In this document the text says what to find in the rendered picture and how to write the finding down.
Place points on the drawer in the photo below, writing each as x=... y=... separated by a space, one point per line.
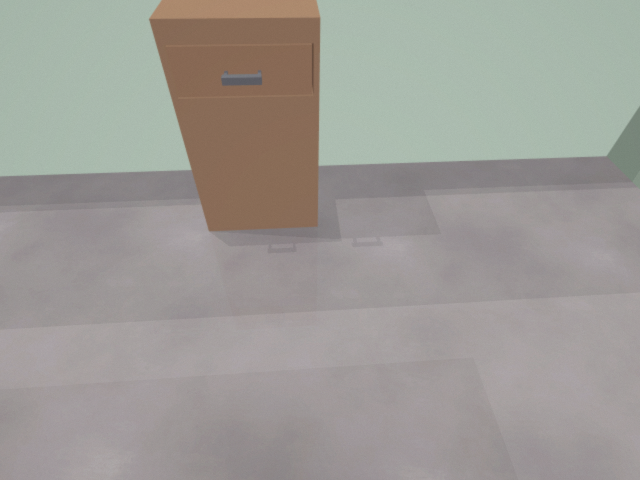
x=197 y=69

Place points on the cabinet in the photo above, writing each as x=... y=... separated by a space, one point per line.
x=254 y=159

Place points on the handle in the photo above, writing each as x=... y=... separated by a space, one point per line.
x=241 y=79

